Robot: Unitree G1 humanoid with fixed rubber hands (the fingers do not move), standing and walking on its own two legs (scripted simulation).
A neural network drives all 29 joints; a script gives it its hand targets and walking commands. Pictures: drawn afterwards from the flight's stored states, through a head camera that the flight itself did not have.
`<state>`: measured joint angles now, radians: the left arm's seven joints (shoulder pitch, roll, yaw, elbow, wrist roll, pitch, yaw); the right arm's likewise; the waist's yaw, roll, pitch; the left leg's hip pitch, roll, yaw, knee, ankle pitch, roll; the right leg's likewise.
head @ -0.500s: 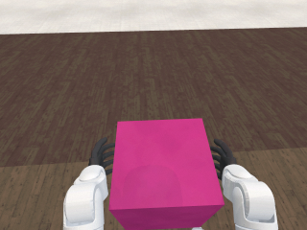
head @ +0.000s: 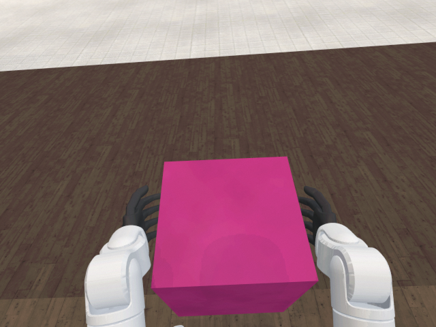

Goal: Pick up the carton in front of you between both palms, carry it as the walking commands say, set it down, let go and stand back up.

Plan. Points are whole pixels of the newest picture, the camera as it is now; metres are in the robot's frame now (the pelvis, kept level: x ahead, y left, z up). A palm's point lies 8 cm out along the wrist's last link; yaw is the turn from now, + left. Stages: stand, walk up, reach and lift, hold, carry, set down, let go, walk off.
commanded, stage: carry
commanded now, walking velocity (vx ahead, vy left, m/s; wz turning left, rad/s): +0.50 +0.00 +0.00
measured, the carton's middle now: (228, 242) +0.29 +0.01 +0.01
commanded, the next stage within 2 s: none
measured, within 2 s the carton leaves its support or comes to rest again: neither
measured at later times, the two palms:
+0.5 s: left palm (150, 98) +0.66 +0.19 +0.10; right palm (266, 95) +0.64 -0.11 +0.09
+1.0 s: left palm (178, 48) +1.03 +0.15 +0.06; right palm (260, 45) +1.03 -0.15 +0.05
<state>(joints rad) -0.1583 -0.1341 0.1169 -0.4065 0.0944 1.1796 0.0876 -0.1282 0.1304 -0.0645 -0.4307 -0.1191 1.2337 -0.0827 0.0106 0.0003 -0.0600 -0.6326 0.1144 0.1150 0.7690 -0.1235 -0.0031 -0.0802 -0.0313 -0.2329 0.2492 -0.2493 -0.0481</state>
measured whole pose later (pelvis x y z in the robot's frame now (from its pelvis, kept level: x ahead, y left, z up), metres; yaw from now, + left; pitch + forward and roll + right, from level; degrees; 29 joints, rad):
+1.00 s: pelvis +0.66 -0.01 -0.03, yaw -1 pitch +7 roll +2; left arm -0.63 -0.07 0.28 -0.09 0.05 1.15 0.12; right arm -0.63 0.08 -0.23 -0.11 -0.08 1.24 -0.13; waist 0.05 -0.01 0.10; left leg -0.69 0.03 0.03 0.90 -0.18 0.04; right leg -0.26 0.03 -0.14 0.50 -0.26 -0.12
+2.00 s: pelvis +1.32 -0.03 -0.11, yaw -1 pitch +6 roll +1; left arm -0.64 -0.04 0.24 -0.01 0.04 1.14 0.13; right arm -0.59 0.06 -0.21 -0.09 -0.09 1.22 -0.13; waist 0.07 0.01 0.01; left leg -0.69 0.03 0.03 0.74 -0.06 0.05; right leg -0.21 0.07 -0.09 0.51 -0.30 -0.12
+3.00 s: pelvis +1.93 -0.04 -0.18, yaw -1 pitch +6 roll +1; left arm -0.63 -0.03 0.22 0.02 0.04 1.14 0.14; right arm -0.59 0.04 -0.20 -0.06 -0.08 1.22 -0.13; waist 0.07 0.01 -0.01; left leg -0.71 0.04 0.01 0.79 -0.09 0.04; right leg -0.23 0.06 -0.09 0.53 -0.29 -0.11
